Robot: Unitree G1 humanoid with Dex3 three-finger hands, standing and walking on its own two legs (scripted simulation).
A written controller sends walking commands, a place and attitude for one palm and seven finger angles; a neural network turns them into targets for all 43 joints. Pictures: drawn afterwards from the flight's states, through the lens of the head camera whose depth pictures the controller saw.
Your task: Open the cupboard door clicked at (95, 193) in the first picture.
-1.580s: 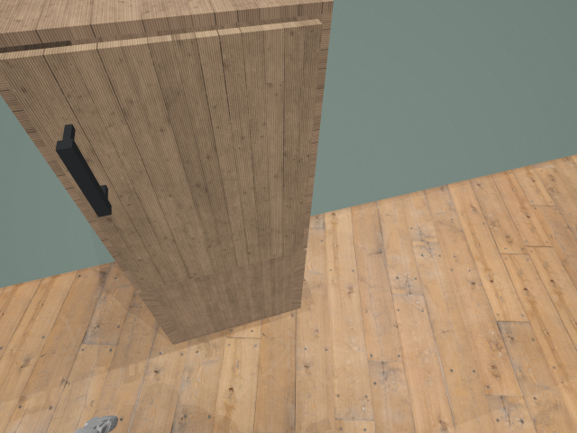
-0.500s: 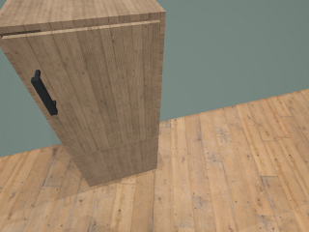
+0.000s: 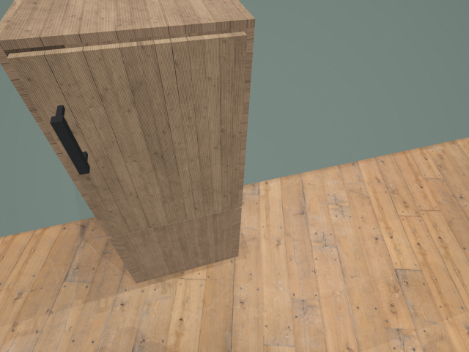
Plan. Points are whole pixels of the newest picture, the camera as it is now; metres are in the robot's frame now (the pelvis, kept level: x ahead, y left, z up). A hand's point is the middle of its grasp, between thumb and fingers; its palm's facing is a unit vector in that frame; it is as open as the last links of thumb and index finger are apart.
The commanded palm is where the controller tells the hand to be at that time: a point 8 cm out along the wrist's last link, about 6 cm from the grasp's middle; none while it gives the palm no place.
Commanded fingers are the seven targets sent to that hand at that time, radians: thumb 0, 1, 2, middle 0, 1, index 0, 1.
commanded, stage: look at it before walking up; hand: left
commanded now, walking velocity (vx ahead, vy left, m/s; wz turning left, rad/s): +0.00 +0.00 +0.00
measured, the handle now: (72, 140) +0.48 +0.37 +0.08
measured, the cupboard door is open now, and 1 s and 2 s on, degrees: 0 0 0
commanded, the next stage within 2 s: shuffle to correct the standing spot in 0.06 s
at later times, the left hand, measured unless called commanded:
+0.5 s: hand out of the picture +0.01 +0.24 -0.20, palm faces +0.16 -0.97 -0.19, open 7.3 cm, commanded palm none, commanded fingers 0.00 0.90 0.90 -0.20 -0.30 -0.20 -0.30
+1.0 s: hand out of the picture +0.14 +0.28 -0.19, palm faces +0.27 -0.95 -0.16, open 7.3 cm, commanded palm none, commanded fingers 0.00 0.90 0.90 -0.20 -0.30 -0.20 -0.30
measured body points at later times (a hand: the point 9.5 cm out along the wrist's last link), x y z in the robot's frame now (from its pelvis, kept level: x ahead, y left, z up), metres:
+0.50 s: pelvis +0.03 +0.04 -0.01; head +0.04 +0.07 +0.44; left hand +0.00 +0.29 -0.18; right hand +0.08 -0.22 -0.15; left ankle +0.03 +0.15 -0.73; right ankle -0.01 -0.11 -0.75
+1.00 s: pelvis +0.12 +0.09 +0.00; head +0.15 +0.13 +0.45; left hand +0.12 +0.33 -0.17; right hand +0.15 -0.13 -0.15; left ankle +0.05 +0.16 -0.75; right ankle +0.20 -0.04 -0.67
